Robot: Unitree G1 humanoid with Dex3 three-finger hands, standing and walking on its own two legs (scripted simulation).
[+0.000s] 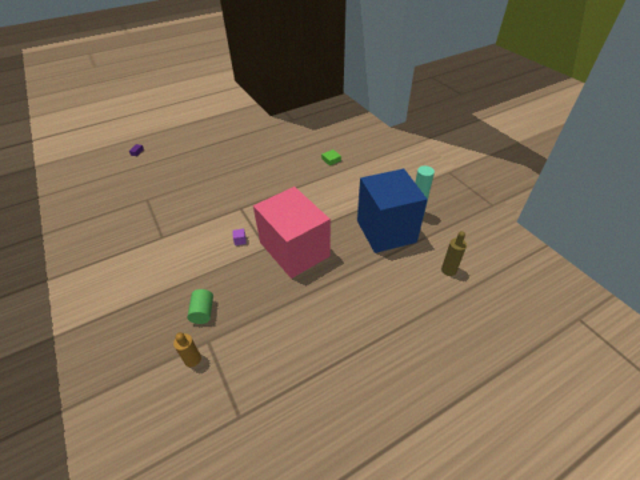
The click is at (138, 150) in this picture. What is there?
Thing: small brick
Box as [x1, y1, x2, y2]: [129, 144, 143, 155]
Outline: 142,146 136,144 129,151 130,154 137,155 143,149
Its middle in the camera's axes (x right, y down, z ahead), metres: -1.04 -0.51 +2.20
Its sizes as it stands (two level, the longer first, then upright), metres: 0.071 0.040 0.029
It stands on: the floor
